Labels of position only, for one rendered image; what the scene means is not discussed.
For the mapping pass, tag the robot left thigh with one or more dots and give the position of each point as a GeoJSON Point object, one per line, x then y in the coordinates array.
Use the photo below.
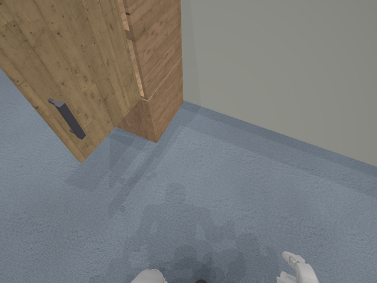
{"type": "Point", "coordinates": [149, 276]}

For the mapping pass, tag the right robot hand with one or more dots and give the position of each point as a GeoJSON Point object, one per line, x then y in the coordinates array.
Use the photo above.
{"type": "Point", "coordinates": [304, 272]}

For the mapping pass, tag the handle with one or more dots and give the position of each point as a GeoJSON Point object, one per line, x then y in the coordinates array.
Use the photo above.
{"type": "Point", "coordinates": [69, 118]}

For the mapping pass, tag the cupboard door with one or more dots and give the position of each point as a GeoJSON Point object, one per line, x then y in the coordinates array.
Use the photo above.
{"type": "Point", "coordinates": [74, 51]}

